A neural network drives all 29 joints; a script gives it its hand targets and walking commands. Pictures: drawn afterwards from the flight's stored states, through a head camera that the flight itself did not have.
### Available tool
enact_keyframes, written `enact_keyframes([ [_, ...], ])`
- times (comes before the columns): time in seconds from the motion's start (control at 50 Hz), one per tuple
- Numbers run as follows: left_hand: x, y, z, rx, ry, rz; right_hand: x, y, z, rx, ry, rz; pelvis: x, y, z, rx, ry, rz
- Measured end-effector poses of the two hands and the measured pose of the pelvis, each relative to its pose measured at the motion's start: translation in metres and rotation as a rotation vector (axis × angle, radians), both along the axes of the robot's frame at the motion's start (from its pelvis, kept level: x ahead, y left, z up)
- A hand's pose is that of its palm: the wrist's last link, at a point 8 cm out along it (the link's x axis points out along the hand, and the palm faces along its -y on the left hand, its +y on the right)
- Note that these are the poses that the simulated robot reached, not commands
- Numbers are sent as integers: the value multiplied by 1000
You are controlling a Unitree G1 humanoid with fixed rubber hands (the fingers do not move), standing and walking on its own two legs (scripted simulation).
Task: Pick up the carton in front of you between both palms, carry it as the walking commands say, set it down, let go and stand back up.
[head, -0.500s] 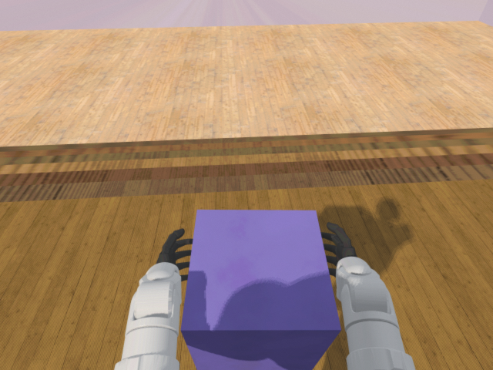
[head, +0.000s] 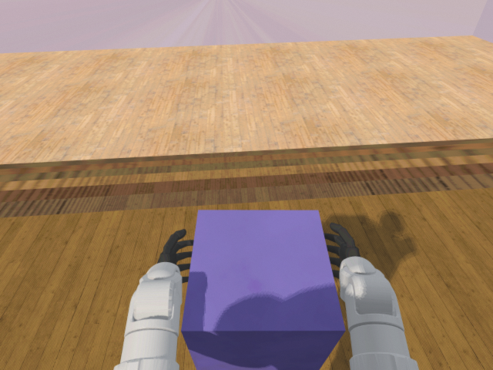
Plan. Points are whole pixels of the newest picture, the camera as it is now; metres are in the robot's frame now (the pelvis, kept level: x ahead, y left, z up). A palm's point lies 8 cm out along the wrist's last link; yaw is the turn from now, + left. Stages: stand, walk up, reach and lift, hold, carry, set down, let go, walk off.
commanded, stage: hold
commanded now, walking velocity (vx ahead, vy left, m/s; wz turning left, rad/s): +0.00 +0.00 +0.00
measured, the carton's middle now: (257, 297) +0.28 +0.00 -0.02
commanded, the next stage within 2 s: carry in 1.00 s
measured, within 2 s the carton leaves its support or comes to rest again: neither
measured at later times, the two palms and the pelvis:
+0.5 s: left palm (169, 271) +0.28 +0.14 +0.05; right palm (350, 266) +0.28 -0.16 +0.05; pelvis +0.00 +0.00 +0.00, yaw +0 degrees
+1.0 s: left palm (169, 271) +0.29 +0.14 +0.05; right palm (348, 265) +0.29 -0.15 +0.05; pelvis +0.00 +0.00 +0.00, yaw -1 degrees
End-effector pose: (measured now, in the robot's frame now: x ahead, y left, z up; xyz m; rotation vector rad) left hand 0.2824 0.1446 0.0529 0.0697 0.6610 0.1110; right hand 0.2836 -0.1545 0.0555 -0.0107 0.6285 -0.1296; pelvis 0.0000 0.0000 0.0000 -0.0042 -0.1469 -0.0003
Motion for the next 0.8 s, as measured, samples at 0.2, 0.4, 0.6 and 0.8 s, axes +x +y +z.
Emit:
enact_keyframes([
  [0.2, -2, 1, -2, -6, 5, 9, -2, 1, -4, 8, 5, -3, -7, 1, -2, 2, -2, -6],
  [0.4, 1, -3, -1, -7, 2, 3, -2, -3, -4, 6, 3, -11, -6, 0, -2, 5, -3, -8],
  [0.6, 1, -1, 0, -4, 0, 5, 1, -1, -1, 4, 1, -2, -3, -1, -1, 4, 0, -7],
  [0.8, 2, 0, -2, -13, -2, 9, 2, 0, -1, -5, -1, 1, -1, 0, -1, 4, 6, -4],
])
